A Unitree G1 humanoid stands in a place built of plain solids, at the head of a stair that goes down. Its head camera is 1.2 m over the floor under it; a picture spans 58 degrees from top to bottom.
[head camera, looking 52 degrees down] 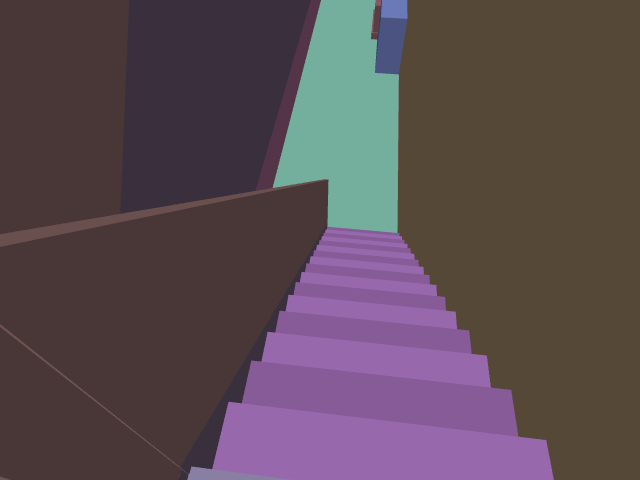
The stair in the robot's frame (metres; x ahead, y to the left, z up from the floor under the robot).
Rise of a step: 0.21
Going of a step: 0.23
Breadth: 1.00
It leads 7 degrees to the right of straight ahead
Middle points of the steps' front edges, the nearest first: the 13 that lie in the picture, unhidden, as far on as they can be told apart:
0.39 -0.20 -0.21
0.62 -0.22 -0.42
0.84 -0.25 -0.63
1.07 -0.28 -0.85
1.29 -0.30 -1.06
1.52 -0.33 -1.27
1.74 -0.36 -1.48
1.97 -0.38 -1.70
2.19 -0.41 -1.91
2.42 -0.43 -2.12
2.64 -0.46 -2.33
2.87 -0.49 -2.54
3.09 -0.51 -2.76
